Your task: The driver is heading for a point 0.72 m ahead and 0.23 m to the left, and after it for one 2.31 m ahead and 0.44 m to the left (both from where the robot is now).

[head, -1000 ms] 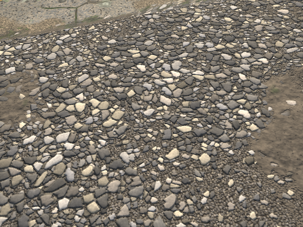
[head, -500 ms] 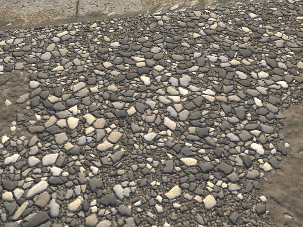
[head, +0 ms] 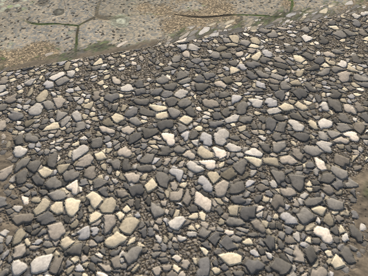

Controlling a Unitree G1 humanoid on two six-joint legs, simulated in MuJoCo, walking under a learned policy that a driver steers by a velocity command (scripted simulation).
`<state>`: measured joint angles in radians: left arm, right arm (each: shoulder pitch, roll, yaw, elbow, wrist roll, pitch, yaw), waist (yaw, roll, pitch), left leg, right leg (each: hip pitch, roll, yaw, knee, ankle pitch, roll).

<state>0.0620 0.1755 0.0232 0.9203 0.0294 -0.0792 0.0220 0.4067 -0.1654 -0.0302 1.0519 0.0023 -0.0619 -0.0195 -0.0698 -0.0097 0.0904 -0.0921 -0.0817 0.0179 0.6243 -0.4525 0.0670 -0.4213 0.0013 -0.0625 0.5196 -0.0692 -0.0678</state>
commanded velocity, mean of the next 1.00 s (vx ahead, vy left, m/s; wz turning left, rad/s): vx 0.26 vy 0.00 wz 0.43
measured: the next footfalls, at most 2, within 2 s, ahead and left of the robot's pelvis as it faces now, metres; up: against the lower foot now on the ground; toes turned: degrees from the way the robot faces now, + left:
left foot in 0.42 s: +0.03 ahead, +0.11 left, +0.00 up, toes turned +18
right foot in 0.94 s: +0.37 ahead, +0.04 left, +0.00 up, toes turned +24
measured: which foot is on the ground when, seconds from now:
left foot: up 0.00-0.40, down 0.42-0.94, up 0.96-1.00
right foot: down 0.00-0.42, up 0.44-0.92, down 0.94-1.00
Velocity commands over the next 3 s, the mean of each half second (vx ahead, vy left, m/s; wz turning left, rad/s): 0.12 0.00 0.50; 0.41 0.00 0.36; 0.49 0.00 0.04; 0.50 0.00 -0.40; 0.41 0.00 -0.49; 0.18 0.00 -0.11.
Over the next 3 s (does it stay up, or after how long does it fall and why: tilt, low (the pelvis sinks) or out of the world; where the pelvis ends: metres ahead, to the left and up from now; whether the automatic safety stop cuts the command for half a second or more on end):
stays up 1.09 0.35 0.02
